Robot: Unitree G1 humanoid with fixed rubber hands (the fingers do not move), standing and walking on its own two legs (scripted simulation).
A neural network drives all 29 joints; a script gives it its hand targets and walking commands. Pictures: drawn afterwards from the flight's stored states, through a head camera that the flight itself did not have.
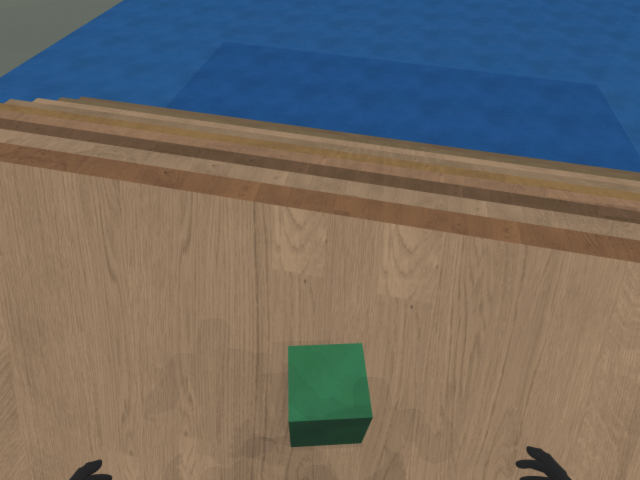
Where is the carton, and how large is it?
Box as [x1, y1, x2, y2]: [288, 343, 372, 446]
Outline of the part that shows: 361,343 288,346 288,418 291,446 361,442 372,417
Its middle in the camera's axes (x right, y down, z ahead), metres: +0.02 +0.45 +1.11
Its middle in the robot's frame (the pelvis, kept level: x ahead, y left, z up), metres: +0.44 -0.04 -0.66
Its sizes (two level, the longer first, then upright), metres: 0.210 0.200 0.250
